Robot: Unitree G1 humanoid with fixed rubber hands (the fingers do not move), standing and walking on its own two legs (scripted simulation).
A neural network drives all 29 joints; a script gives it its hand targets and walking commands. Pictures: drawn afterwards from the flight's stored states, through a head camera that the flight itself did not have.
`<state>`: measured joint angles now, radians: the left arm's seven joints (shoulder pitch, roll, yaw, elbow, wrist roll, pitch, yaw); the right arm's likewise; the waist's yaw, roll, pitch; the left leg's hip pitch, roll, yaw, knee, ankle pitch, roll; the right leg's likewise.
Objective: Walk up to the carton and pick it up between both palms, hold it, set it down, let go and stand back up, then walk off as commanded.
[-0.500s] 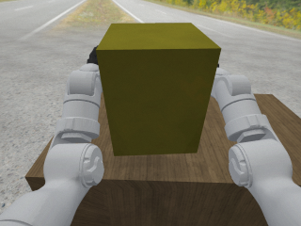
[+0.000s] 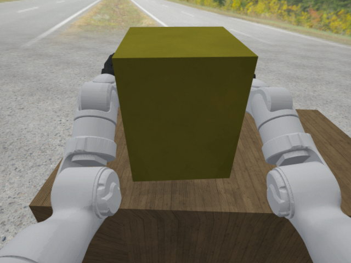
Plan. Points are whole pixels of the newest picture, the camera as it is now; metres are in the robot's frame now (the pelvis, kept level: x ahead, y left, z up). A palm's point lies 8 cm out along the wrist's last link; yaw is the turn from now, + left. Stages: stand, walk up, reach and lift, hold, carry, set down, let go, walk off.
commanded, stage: hold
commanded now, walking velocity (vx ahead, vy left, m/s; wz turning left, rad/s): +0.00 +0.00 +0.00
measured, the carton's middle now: (179, 101) +0.35 +0.00 +0.28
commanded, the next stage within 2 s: set down in 0.06 s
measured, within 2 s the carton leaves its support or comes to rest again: neither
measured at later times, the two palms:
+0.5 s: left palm (110, 77) +0.42 +0.15 +0.31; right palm (236, 89) +0.41 -0.14 +0.29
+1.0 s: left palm (108, 86) +0.43 +0.16 +0.29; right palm (228, 101) +0.42 -0.13 +0.25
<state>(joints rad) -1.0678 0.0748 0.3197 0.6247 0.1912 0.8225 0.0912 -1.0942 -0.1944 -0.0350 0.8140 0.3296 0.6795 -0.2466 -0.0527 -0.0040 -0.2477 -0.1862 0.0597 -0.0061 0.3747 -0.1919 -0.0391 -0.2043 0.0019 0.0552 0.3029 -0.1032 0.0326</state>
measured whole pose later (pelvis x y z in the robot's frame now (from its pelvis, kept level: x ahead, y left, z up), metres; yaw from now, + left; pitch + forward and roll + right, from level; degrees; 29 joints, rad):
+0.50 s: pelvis +0.01 +0.00 +0.00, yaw +0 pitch +0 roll -1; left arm -1.16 0.08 0.45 0.69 0.32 0.66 0.03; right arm -1.18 -0.15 -0.12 1.00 0.32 0.41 -0.22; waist -0.07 -0.01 -0.14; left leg -0.16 0.06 -0.01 0.37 -0.21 -0.04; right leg -0.18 0.00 0.06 0.30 -0.12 0.03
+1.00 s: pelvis +0.02 +0.01 +0.00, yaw +1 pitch -2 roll -1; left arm -1.05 0.08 0.36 0.58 0.25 0.62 0.04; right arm -1.02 -0.14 0.02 0.86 0.32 0.33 -0.24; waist -0.07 -0.01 -0.08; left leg -0.11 0.06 -0.02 0.37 -0.22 -0.04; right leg -0.11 0.00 0.05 0.26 -0.12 0.03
